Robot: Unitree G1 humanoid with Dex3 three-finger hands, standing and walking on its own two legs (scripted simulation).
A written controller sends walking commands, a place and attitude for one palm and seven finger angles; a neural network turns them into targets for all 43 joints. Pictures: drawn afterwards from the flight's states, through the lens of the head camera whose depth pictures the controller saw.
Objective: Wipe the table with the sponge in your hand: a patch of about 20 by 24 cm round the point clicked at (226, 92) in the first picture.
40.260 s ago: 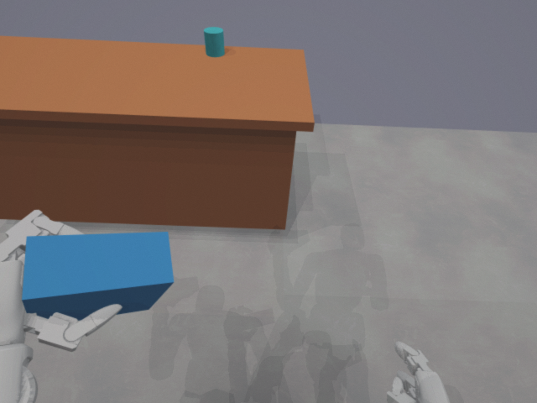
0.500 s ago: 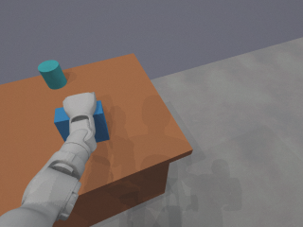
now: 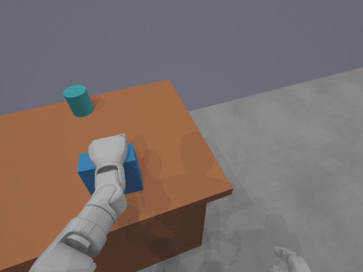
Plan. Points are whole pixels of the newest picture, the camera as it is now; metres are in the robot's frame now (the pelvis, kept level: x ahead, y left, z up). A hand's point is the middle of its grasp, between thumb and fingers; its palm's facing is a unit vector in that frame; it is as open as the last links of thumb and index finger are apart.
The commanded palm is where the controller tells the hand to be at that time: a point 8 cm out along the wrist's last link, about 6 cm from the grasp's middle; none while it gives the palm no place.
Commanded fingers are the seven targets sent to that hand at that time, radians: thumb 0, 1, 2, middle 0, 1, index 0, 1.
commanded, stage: wipe back along the middle lane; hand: left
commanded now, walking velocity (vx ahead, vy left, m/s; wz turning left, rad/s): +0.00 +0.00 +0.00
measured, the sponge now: (115, 178) +0.36 +0.22 -0.03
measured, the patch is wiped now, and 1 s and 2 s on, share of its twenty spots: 0.65 0.65 0.80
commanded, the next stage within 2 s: slide across to the third lane in 0.04 s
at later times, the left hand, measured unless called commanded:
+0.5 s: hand (128, 165) +0.36 +0.17 +0.03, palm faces -0.09 -0.04 -1.00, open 10.2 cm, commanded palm +0.34 +0.15 +0.09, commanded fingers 0.00 0.10 1.30 -1.20 -1.60 -1.20 -1.60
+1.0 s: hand (146, 163) +0.37 +0.13 +0.03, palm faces -0.08 -0.04 -1.00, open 10.2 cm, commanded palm +0.36 +0.12 +0.08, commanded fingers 0.00 0.10 1.30 -1.20 -1.60 -1.20 -1.60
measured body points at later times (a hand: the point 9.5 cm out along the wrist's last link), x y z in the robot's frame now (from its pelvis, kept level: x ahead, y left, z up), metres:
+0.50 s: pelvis -0.02 -0.01 +0.00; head -0.01 -0.03 +0.45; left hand +0.36 +0.17 +0.08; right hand +0.14 -0.24 -0.13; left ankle -0.04 +0.10 -0.74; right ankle -0.02 -0.11 -0.74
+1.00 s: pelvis -0.02 -0.02 +0.00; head -0.01 -0.05 +0.45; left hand +0.37 +0.12 +0.08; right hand +0.14 -0.26 -0.13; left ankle -0.04 +0.10 -0.74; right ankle -0.02 -0.11 -0.74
